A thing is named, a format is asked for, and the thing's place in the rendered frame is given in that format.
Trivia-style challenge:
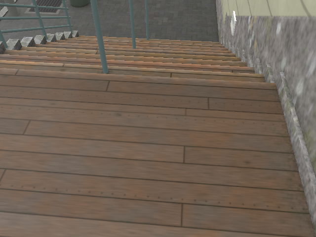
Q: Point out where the stairs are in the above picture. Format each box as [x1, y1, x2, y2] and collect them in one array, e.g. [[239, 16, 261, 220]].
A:
[[0, 36, 266, 83]]

